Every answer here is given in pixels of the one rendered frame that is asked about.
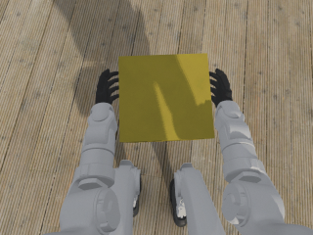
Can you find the right robot hand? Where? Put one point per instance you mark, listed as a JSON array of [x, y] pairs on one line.
[[222, 91]]

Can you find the robot left upper arm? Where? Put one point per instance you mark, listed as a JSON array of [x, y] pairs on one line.
[[89, 212]]

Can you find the left robot hand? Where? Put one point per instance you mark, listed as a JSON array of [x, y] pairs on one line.
[[103, 92]]

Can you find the robot right upper arm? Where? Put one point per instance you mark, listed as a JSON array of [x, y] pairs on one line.
[[257, 209]]

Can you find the robot right foot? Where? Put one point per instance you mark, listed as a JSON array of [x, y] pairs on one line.
[[180, 221]]

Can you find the carton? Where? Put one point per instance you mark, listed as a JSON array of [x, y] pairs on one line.
[[164, 98]]

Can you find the robot right shin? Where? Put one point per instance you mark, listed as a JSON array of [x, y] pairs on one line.
[[180, 207]]

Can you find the robot left forearm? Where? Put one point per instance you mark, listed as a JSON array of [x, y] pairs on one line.
[[96, 162]]

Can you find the robot right forearm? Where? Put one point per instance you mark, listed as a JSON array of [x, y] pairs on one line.
[[237, 148]]

